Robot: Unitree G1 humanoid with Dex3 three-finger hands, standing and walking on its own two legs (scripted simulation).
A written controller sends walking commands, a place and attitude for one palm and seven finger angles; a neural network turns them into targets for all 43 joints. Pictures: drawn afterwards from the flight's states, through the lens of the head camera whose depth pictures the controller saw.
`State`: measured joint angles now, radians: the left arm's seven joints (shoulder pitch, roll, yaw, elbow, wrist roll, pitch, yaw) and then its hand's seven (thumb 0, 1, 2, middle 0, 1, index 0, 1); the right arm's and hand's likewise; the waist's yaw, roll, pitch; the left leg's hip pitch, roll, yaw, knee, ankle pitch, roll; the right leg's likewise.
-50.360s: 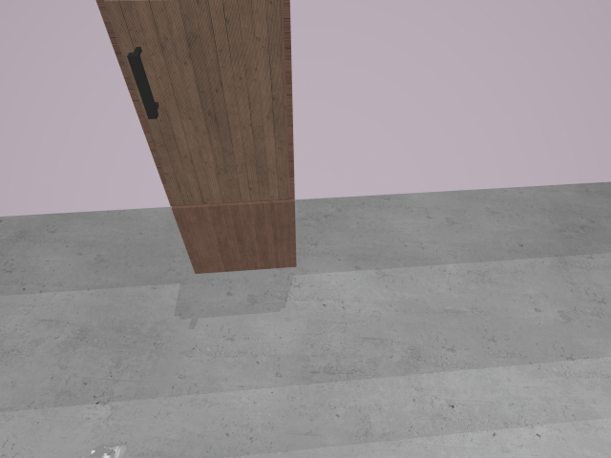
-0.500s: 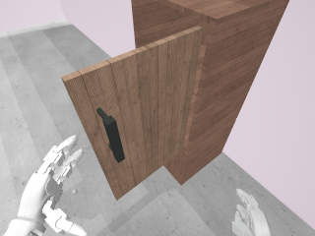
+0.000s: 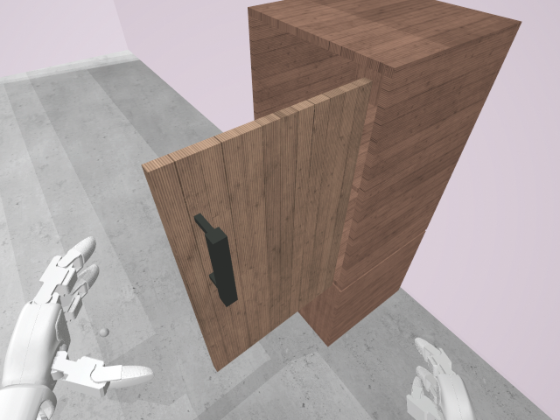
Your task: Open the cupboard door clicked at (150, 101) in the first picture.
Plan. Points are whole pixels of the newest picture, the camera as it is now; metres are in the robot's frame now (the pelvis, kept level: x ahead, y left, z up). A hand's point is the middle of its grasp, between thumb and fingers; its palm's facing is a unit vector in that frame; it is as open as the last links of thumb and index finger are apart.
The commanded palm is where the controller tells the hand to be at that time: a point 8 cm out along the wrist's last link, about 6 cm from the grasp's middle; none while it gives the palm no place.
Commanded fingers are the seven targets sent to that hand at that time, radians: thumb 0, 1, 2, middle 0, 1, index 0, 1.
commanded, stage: draw the hand back to the body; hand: left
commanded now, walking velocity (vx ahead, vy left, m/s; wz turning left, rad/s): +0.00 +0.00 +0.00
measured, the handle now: (215, 261) +0.31 +0.14 +0.08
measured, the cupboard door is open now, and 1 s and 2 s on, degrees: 92 92 92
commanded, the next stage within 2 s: step back with the hand held close in 0.92 s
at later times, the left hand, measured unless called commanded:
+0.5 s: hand (73, 281) +0.21 +0.26 +0.16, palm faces +0.41 -0.82 -0.40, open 9.6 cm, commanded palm +0.17 +0.30 +0.18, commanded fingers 0.00 0.87 0.88 -0.20 -0.30 -0.20 -0.30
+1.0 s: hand (81, 289) +0.20 +0.24 +0.17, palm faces +0.43 -0.82 -0.38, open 7.4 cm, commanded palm +0.15 +0.28 +0.18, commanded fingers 0.00 0.90 0.90 -0.20 -0.30 -0.20 -0.30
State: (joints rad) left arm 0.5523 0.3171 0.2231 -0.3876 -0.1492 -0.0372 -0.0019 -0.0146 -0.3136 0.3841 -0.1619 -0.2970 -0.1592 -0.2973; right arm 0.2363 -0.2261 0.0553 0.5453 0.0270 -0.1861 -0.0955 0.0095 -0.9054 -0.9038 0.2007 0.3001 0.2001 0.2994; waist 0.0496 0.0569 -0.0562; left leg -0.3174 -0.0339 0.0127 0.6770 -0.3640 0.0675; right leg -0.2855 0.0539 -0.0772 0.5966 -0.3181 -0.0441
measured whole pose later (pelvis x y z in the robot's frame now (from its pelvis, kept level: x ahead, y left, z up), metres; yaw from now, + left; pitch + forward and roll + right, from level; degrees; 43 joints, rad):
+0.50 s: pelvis +0.02 +0.00 +0.02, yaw -1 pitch -3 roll -1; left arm 0.49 0.35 0.30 -0.38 -0.07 -0.05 0.11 0.00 0.53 0.74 -0.20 -0.30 -0.19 -0.30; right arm 0.20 -0.23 0.03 0.62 0.00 -0.09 -0.06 0.01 -0.91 -0.90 0.20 0.30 0.20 0.30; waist 0.07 0.06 0.00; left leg -0.08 -0.05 0.03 0.41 -0.27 0.07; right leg -0.07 0.04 -0.04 0.37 -0.24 -0.03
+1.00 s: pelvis +0.01 -0.02 +0.02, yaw -1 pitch -5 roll -1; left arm 0.46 0.34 0.32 -0.34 -0.08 -0.08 0.10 0.01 0.89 0.90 -0.21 -0.30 -0.21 -0.30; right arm 0.19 -0.23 0.02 0.65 0.01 -0.09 -0.06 0.01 -0.91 -0.90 0.20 0.30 0.20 0.30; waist 0.07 0.07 0.02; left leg -0.06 -0.02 0.02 0.39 -0.24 0.04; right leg -0.05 0.07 -0.05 0.33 -0.20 -0.07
